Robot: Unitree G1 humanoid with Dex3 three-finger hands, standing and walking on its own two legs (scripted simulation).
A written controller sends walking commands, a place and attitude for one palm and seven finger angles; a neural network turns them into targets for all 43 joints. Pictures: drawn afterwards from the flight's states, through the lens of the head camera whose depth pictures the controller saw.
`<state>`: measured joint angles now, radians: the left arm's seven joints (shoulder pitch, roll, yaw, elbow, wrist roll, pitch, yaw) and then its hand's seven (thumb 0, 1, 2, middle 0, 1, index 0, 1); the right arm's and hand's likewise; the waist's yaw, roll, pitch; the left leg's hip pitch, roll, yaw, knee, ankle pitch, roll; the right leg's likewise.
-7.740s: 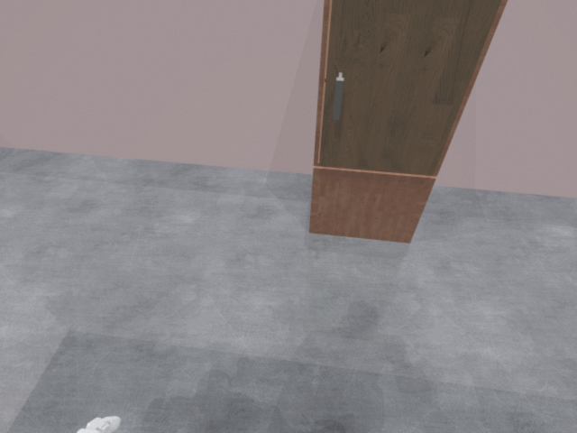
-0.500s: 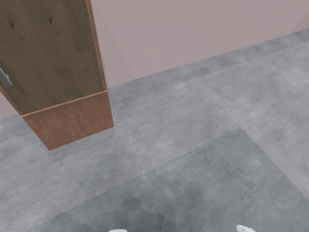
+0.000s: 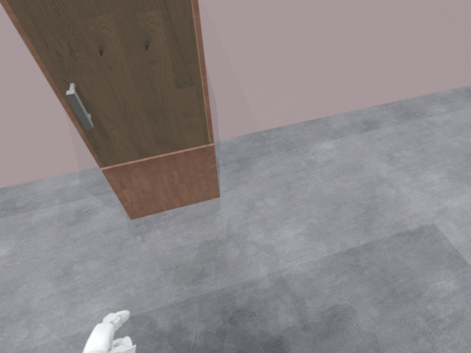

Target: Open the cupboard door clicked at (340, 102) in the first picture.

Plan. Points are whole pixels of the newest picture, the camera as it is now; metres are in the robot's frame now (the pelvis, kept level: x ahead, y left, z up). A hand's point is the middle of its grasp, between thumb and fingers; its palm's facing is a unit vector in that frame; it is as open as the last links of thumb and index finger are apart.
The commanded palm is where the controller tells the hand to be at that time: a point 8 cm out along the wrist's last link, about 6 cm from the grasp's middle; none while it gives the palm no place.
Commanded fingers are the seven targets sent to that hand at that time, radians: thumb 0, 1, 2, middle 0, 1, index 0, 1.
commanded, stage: turn to face it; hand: left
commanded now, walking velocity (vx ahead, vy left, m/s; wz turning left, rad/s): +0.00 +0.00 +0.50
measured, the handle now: (80, 106) +0.78 +0.47 -0.05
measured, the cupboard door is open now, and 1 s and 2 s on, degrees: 0 0 0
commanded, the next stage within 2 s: take the last steps up to it in 0.34 s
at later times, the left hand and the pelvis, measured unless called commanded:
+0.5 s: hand out of the picture -0.08 +0.23 -0.18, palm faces +0.31 -0.92 -0.24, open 7.4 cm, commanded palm none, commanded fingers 0.00 0.90 0.90 -0.20 -0.30 -0.20 -0.30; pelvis -0.03 +0.02 -0.01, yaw +14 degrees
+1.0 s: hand out of the picture +0.08 +0.22 -0.16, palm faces +0.32 -0.92 -0.22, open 7.4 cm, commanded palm none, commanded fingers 0.00 0.90 0.90 -0.20 -0.30 -0.20 -0.30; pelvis +0.05 +0.02 -0.01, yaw +19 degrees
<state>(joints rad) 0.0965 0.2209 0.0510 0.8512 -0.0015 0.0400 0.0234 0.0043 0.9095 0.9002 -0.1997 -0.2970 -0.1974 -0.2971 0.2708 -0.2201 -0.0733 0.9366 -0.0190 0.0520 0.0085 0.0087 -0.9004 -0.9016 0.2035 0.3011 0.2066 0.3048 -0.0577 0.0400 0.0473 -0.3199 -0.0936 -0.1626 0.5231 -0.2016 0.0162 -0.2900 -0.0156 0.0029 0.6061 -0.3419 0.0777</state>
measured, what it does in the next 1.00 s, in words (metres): steps on the spot, turning left: right foot, then left foot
